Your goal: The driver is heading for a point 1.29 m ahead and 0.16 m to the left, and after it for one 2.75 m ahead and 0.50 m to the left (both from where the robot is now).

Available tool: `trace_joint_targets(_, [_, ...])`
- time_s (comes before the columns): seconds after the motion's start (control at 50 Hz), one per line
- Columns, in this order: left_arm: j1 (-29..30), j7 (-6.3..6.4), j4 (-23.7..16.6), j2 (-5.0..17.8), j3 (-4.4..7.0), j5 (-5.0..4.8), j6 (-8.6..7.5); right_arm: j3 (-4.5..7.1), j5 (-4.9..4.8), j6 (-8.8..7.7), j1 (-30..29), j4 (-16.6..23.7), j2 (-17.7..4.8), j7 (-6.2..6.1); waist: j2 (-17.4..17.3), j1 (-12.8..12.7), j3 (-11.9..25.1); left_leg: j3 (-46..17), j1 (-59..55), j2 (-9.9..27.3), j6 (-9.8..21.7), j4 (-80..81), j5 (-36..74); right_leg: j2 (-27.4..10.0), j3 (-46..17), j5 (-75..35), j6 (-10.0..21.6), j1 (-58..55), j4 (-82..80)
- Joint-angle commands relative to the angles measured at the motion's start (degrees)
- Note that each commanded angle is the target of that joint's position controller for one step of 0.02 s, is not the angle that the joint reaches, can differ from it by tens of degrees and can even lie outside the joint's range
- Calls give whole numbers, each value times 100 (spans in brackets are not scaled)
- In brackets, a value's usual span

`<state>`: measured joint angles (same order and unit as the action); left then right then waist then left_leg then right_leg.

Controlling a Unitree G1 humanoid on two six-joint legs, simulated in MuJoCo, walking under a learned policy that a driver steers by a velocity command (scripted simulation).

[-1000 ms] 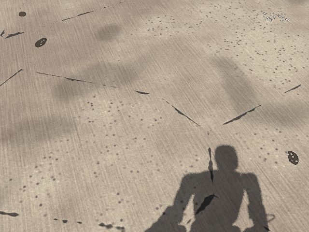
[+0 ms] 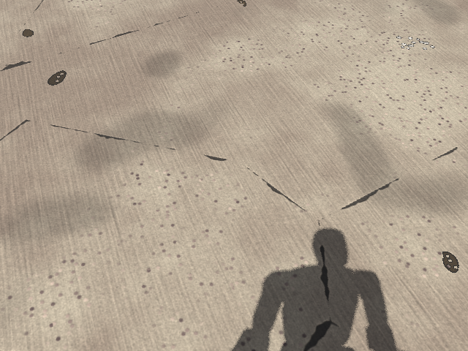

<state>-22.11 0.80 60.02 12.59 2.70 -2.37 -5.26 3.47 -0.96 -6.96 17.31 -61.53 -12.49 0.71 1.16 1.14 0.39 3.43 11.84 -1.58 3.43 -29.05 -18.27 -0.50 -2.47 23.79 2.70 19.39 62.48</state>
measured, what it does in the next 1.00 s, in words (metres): walks ahead: right foot, then left foot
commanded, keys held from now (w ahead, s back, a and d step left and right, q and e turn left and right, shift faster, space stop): w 1.00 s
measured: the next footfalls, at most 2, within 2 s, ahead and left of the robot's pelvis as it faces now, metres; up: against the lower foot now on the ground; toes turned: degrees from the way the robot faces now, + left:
right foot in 0.38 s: +0.39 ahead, -0.14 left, +0.00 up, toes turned -2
left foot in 0.94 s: +0.69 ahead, +0.11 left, +0.00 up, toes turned +3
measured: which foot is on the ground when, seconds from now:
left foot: down 0.00-0.40, up 0.42-0.92, down 0.94-1.00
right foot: up 0.00-0.36, down 0.38-0.96, up 0.98-1.00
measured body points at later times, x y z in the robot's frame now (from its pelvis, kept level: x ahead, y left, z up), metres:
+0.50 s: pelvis +0.27 -0.06 -0.01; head +0.30 -0.06 +0.44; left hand +0.41 +0.20 -0.13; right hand +0.26 -0.32 -0.15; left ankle +0.12 +0.08 -0.63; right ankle +0.35 -0.14 -0.74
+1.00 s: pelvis +0.55 +0.01 -0.01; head +0.59 +0.02 +0.44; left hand +0.53 +0.28 -0.16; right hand +0.73 -0.24 -0.11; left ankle +0.65 +0.10 -0.73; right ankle +0.38 -0.13 -0.68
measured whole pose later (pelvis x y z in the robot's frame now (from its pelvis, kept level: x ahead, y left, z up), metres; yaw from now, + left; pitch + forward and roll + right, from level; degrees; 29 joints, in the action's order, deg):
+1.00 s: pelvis +0.55 +0.01 -0.01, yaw +0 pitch +2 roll -1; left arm -20.9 0.2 58.4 15.0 3.0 -1.1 -4.3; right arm 3.2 -0.5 -6.4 3.2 -49.3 -13.9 1.7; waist 0.6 -2.2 -1.9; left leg 3.0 27.4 0.6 2.8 -32.7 -7.1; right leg -0.2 -1.3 26.9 0.9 9.3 50.8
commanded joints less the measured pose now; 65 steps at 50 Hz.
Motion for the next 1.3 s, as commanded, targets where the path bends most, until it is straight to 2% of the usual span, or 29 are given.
trace_joint_targets(0.02, [642,-52,-600,484,146,45,-222,-55,79,6,518,100,-440,65,-315,79,-528,-2210,-1568,1699,819,1904,901,-589,-128,-916,277,2733,679])
trace_joint_targets(0.1, [985,-109,-735,295,159,82,-54,-115,106,110,878,36,-506,-61,-468,15,-620,-1243,-1152,1345,739,2122,2121,-678,221,-1412,-30,2467,-170])
trace_joint_targets(0.18, [2229,-159,-1228,134,35,107,-64,-96,125,162,915,162,-745,-181,-473,222,-851,-802,-663,1192,699,2367,2217,-466,461,-2369,-195,2106,-2038])
trace_joint_targets(0.26, [2869,-274,-1496,268,2,56,-78,-43,16,162,1253,77,-804,-200,-541,289,-990,-688,-1026,1419,686,2398,2233,-298,483,-2696,-51,1788,-2920])
trace_joint_targets(0.32, [2751,-350,-1569,523,85,59,-127,24,20,214,1135,110,-912,-204,-622,-10,-687,-562,-1735,1608,525,1768,3767,-116,497,-2356,221,1353,-3236])
trace_joint_targets(0.36, [1608,-318,-1277,901,286,56,-119,65,80,303,958,180,-1012,-195,-847,-659,162,-361,-1804,1466,355,315,5651,266,731,-2070,474,-187,-3166])
trace_joint_targets(0.38, [593,-268,-987,1157,411,57,-86,23,109,327,846,274,-950,-181,-821,-1122,761,-241,-993,1228,173,-1002,5277,47,472,-2118,680,-1724,-3087])
trace_joint_targets(0.4, [-324,-225,-806,1721,543,236,-63,-150,145,267,1432,400,-327,-111,339,-962,1821,-109,1181,481,-131,-3347,2788,-1530,-1867,-1389,1489,-4113,-3123])
trace_joint_targets(0.42, [-468,-253,-719,1507,451,236,-43,-268,7,97,1631,309,-9,-53,1212,-846,2581,-842,2243,-270,-209,-4795,-1269,-2368,-4305,-419,1989,-4701,-4400])
trace_joint_targets(0.44, [70,-270,-754,1099,322,162,-70,-102,-160,-34,991,490,-594,-33,893,-820,1634,-1182,2865,119,-50,-5299,-1149,-2059,-3782,-67,1593,-3975,-4648])
trace_joint_targets(0.46, [661,-263,-881,848,238,151,-89,-57,-237,-93,435,694,-801,-52,554,-653,842,-962,2973,431,42,-5172,-658,-1870,-2809,-433,1337,-2957,-4771])
trace_joint_targets(0.48, [1120,-299,-934,662,160,195,-124,-10,-156,-81,96,749,-835,-116,-51,-432,319,-821,2662,715,74,-4760,-179,-1593,-2039,-1126,1123,-1891,-4997])
trace_joint_targets(0.52, [1352,-356,-892,476,105,286,-194,33,-30,71,427,679,-619,-165,157,-28,150,-870,1913,1017,54,-4237,179,-1278,-1278,-1887,1056,-905,-5224])
trace_joint_targets(0.56, [1232,-331,-761,513,108,264,-194,47,-44,208,511,671,-457,-192,171,112,16,-772,1828,1091,8,-3902,258,-1122,-928,-1642,1108,-505,-5537])
trace_joint_targets(0.58, [1161,-289,-724,727,147,267,-204,42,-34,242,332,775,-439,-197,286,123,-137,-748,2019,1128,-81,-3633,412,-1227,-875,-1726,1222,-373,-5668])
trace_joint_targets(0.66, [660,-115,-601,891,177,241,-164,94,71,221,-688,1119,-584,-186,83,-122,-380,-684,2817,1162,-294,-2222,1648,-1129,-565,-1992,1115,-803,-5792])
trace_joint_targets(0.74, [223,-54,-495,984,184,172,-108,25,29,160,-1507,1331,-430,-92,122,-398,-426,-394,2546,866,-315,-885,2480,-981,-158,-2110,909,-1092,-5749])
trace_joint_targets(0.82, [-178,-40,-315,1023,212,128,-9,-21,-28,123,-2104,1579,-469,39,149,-570,-576,-389,2699,743,-235,-278,2182,-1265,-172,-2189,875,-1869,-5427])
trace_joint_targets(0.9, [-13,-10,-323,1171,282,116,111,73,-44,47,-1718,1610,-773,131,362,-175,-274,-220,1855,465,67,67,1378,-1461,-188,-3602,663,-2355,-4639])
trace_joint_targets(0.92, [121,-14,-360,1137,264,125,144,186,-32,39,-1021,1406,-955,115,342,212,147,-39,882,261,204,185,1393,-1230,23,-4528,537,-2233,-3803])
trace_joint_targets(0.94, [140,-14,-446,948,184,178,152,336,2,40,46,1101,-1302,69,152,618,889,-307,-716,510,444,-1,1519,-901,282,-4367,347,-1517,-2460])
trace_joint_targets(0.96, [-393,-48,-568,408,23,220,74,477,136,74,866,938,-1872,35,-1022,534,1771,-2640,-2985,1973,1216,161,881,-99,615,-2325,-62,699,-186])
trace_joint_targets(0.98, [-466,-79,-514,277,-48,158,-83,392,88,90,987,893,-1659,67,-1719,517,2228,-4599,-3547,2523,1629,1127,294,416,-99,867,-122,1831,964])
trace_joint_targets(1.0, [-31,-107,-598,861,102,3,-181,258,36,73,581,948,-1244,73,-1262,497,1512,-3979,-3045,2315,1324,1181,15,24,-443,708,5,2421,1492])
trace_joint_targets(1.02, [401,-106,-722,958,116,-38,-230,187,41,71,102,1083,-1019,63,-891,382,907,-3104,-2224,2108,1100,1247,372,-295,-272,194,94,2487,1387])
trace_joint_targets(1.06, [634,-31,-743,872,185,101,-147,83,141,48,-530,1174,-712,99,-452,7,265,-2093,-798,1668,893,1658,1126,-727,-163,-617,98,1928,663])
trace_joint_targets(1.14, [588,-7,-761,578,181,141,83,111,134,3,-346,989,-829,69,-477,-227,-2,-1382,-166,1464,1015,2146,1739,-862,-91,-1169,-67,1682,-75])
trace_joint_targets(1.2, [1206,-13,-984,573,197,210,86,130,110,43,-42,871,-931,-37,-397,-96,-175,-1092,-401,1419,959,2247,2105,-850,-52,-2040,-208,2160,-1055])
trace_joint_targets(1.3, [2168,-114,-1256,411,118,161,23,125,45,96,391,709,-989,-112,-446,202,-395,-659,-615,1243,757,2327,1901,-574,222,-3066,-207,1902,-2594])
Keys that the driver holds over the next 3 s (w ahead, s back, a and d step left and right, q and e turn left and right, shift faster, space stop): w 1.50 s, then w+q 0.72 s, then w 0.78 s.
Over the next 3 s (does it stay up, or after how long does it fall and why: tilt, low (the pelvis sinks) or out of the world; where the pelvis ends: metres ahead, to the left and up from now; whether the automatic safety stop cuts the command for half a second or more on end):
stays up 1.64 0.17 0.01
